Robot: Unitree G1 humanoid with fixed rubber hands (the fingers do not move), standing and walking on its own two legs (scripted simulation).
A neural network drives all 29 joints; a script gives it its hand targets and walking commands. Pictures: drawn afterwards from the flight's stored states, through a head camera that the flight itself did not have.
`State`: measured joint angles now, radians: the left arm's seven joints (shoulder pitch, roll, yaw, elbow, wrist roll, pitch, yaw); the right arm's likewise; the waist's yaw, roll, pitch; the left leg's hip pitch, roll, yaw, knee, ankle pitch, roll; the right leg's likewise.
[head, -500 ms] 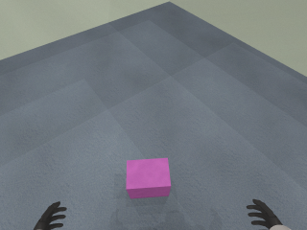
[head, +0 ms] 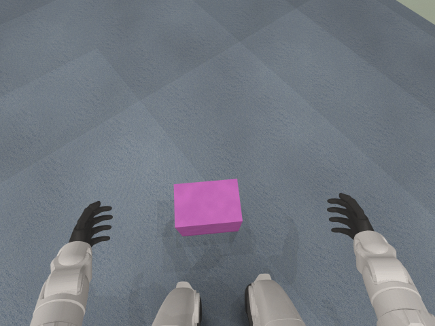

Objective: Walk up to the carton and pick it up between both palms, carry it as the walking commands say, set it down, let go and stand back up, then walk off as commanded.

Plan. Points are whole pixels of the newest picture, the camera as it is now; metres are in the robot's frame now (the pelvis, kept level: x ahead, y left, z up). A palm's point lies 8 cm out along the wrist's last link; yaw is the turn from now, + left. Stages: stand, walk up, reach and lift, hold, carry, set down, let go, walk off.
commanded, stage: reach and lift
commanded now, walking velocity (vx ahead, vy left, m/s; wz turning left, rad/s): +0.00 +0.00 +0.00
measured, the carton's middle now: (208, 209) +0.45 +0.04 -0.61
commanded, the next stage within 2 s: none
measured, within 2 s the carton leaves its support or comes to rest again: neither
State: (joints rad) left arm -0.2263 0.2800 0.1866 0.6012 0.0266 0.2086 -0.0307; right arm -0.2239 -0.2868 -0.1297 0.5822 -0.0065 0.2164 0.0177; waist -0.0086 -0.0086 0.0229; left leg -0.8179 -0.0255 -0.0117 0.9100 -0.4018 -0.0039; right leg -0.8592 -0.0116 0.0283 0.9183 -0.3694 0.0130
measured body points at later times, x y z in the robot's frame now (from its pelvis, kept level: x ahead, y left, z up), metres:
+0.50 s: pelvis -0.06 -0.01 -0.05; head +0.20 +0.00 +0.32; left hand +0.40 +0.26 -0.13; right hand +0.42 -0.20 -0.14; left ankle +0.02 +0.12 -0.68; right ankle +0.03 -0.12 -0.68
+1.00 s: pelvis -0.04 +0.01 -0.08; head +0.28 +0.02 +0.25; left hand +0.46 +0.25 -0.20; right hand +0.47 -0.17 -0.22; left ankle +0.02 +0.12 -0.68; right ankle +0.03 -0.13 -0.68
